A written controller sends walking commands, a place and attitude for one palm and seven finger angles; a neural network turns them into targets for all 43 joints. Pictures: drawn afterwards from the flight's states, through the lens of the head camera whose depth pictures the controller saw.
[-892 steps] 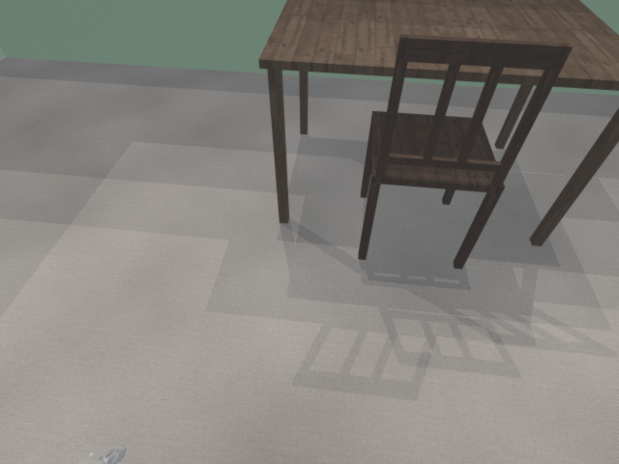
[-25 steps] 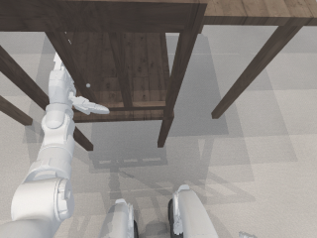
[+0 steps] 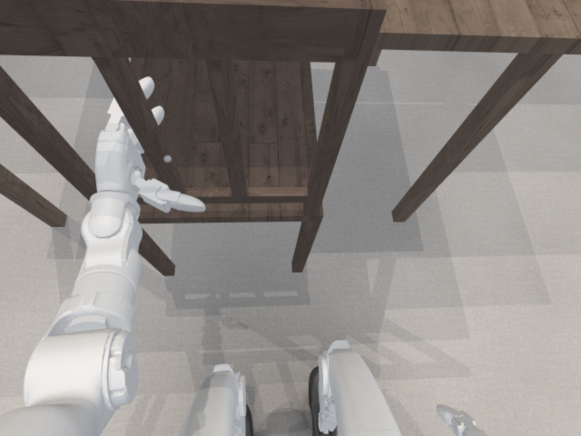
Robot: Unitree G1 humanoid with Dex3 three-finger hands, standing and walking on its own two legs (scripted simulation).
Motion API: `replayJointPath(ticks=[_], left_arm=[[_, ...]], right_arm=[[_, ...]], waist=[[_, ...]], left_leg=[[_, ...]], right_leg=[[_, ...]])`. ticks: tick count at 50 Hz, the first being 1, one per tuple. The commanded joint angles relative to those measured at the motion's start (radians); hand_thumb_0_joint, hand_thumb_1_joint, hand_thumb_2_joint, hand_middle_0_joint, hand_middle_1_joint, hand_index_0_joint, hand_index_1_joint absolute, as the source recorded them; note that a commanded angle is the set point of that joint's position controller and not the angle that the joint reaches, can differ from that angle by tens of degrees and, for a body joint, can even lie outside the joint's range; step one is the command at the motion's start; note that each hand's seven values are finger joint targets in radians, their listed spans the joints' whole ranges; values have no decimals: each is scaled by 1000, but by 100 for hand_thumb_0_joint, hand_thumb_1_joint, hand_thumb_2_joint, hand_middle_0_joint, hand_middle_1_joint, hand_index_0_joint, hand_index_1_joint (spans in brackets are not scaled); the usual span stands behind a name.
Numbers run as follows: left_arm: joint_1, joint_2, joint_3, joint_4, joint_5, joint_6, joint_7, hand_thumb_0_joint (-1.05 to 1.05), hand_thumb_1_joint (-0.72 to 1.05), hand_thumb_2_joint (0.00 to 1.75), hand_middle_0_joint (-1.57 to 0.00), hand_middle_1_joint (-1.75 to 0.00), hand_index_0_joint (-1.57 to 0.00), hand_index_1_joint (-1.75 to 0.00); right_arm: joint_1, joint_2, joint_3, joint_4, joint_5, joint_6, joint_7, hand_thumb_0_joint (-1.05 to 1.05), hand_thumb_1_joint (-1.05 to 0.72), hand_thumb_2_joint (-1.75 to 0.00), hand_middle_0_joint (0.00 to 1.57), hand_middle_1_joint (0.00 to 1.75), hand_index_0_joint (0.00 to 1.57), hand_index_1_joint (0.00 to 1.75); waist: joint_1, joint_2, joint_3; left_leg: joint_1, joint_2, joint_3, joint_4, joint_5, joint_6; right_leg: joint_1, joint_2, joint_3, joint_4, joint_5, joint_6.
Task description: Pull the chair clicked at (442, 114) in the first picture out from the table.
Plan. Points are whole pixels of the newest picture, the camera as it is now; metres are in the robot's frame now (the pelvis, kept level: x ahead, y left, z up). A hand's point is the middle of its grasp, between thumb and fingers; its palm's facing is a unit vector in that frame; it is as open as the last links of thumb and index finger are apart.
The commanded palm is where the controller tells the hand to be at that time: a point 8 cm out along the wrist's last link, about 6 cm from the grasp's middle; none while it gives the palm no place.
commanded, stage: hook a spindle and tug to test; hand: left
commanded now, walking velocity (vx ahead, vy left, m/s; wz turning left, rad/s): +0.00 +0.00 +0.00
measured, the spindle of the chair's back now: (152, 141) +0.50 +0.16 +0.03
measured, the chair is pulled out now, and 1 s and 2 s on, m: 0.00 0.02 0.09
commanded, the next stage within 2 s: step backward, pulling the chair out in 1.22 s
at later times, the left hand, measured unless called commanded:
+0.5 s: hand (170, 154) +0.48 +0.14 +0.02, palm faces -0.02 -1.00 -0.02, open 7.2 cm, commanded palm +0.45 +0.19 +0.03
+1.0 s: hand (171, 167) +0.46 +0.14 +0.02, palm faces -0.01 -1.00 -0.01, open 5.1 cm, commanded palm +0.42 +0.19 +0.03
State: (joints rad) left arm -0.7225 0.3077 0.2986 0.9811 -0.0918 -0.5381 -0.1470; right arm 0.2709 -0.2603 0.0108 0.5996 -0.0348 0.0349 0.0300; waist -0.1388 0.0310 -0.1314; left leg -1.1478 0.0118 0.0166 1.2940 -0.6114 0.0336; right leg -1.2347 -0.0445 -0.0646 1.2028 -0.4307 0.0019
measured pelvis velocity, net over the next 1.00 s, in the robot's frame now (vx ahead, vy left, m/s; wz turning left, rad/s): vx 0.01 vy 0.00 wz -0.01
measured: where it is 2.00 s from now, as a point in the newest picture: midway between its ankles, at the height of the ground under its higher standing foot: outside the picture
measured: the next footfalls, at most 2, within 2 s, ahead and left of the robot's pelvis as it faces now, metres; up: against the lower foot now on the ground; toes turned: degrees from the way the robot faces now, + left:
none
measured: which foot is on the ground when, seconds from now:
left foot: down 0.00-1.00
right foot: down 0.00-1.00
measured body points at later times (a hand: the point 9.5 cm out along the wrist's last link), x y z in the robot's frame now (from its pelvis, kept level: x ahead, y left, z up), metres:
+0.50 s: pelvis +0.00 +0.00 +0.00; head +0.16 +0.01 +0.42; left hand +0.48 +0.19 +0.03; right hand +0.04 -0.26 -0.12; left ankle -0.01 +0.10 -0.62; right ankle +0.06 -0.13 -0.62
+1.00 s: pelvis +0.01 +0.00 +0.01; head +0.16 +0.01 +0.43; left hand +0.46 +0.19 +0.03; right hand +0.08 -0.26 -0.11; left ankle -0.01 +0.10 -0.62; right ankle +0.06 -0.13 -0.62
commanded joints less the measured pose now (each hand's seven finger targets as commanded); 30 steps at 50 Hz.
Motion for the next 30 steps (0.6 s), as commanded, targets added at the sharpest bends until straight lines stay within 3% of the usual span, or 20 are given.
replayJointPath(ticks=[1, 3, 4, 5, 6, 11, 17, 20, 21, 23, 26, 29, 30], left_arm=[[-372, 174, 17, -191, -7, -61, 8, 0, -50, 30, -32, -90, -32, -90], [-411, 187, 19, -202, -8, -67, 8, 0, -39, 35, -36, -101, -36, -101], [-405, 223, 50, -215, -5, -73, 11, 0, -33, 37, -38, -107, -38, -107], [-380, 205, 35, -201, -2, -71, 9, 0, -28, 40, -39, -112, -39, -112], [-392, 181, 18, -188, -5, -69, 8, 0, -22, 42, -41, -118, -41, -118], [-403, 200, 34, -145, -4, -61, 4, 0, 6, 54, -50, -145, -50, -145], [-429, 196, 29, -186, -3, -73, 8, 0, 40, 68, -50, -145, -50, -145], [-407, 188, 25, -171, -3, -64, 12, 0, 56, 76, -50, -145, -50, -145], [-406, 161, 6, -174, -2, -59, 13, 0, 62, 78, -50, -145, -50, -145], [-417, 172, 14, -156, -3, -55, 18, 0, 73, 83, -50, -145, -50, -145], [-410, 173, 12, -179, 5, -60, 21, 0, 90, 90, -50, -145, -50, -145], [-381, 166, 15, -189, -3, -61, 19, 0, 90, 90, -50, -145, -50, -145], [-357, 169, 18, -209, -6, -63, 18, 0, 90, 90, -50, -145, -50, -145]], right_arm=[[149, -160, -60, -55, 5, -26, -13, 0, -90, -90, 20, 30, 20, 30], [152, -162, -57, -50, 5, -30, -15, 0, -90, -90, 20, 30, 20, 30], [155, -164, -59, -51, 3, -31, -16, 0, -90, -90, 20, 30, 20, 30], [151, -161, -58, -54, 5, -31, -16, 0, -90, -90, 20, 30, 20, 30], [151, -160, -57, -49, 4, -32, -15, 0, -90, -90, 20, 30, 20, 30], [158, -167, -55, -46, 4, -31, -16, 0, -90, -90, 20, 30, 20, 30], [167, -168, -59, -47, -1, -33, -15, 0, -90, -90, 20, 30, 20, 30], [172, -169, -60, -44, -1, -27, -11, 0, -90, -90, 20, 30, 20, 30], [170, -165, -60, -47, 0, -25, -9, 0, -90, -90, 20, 30, 20, 30], [175, -168, -58, -43, 0, -24, -10, 0, -90, -90, 20, 30, 20, 30], [172, -166, -60, -47, -1, -22, -9, 0, -90, -90, 20, 30, 20, 30], [173, -164, -62, -47, -1, -24, -8, 0, -90, -90, 20, 30, 20, 30], [171, -164, -62, -52, 1, -23, -6, 0, -90, -90, 20, 30, 20, 30]], waist=[[-25, 45, -533], [-32, 54, -528], [-19, 48, -558], [-18, 64, -555], [-30, 44, -538], [-27, 41, -510], [-27, 74, -575], [-30, 64, -557], [-33, 62, -553], [-40, 47, -521], [-30, 62, -545], [-28, 58, -557], [-16, 53, -563]], left_leg=[[210, -17, -52, -169, 400, -19], [207, -17, -53, -168, 396, -18], [208, -18, -55, -166, 398, -18], [219, -17, -54, -169, 409, -21], [215, -15, -57, -167, 405, -19], [189, -16, -58, -172, 366, -19], [254, -12, -70, -166, 426, -26], [250, -9, -71, -167, 445, -28], [245, -10, -68, -168, 433, -25], [227, -10, -68, -173, 411, -23], [242, -10, -68, -174, 426, -25], [256, -9, -67, -171, 448, -26], [259, -8, -68, -177, 460, -28]], right_leg=[[413, 40, 46, -110, 254, -25], [407, 41, 45, -107, 249, -26], [426, 40, 48, -104, 253, -26], [416, 40, 47, -103, 257, -27], [404, 41, 43, -106, 254, -25], [389, 41, 42, -109, 212, -27], [376, 42, 36, -97, 241, -28], [371, 43, 32, -95, 253, -27], [370, 43, 33, -100, 246, -26], [363, 45, 31, -104, 231, -27], [374, 44, 34, -103, 241, -27], [383, 45, 33, -102, 262, -27], [398, 44, 32, -102, 272, -29]])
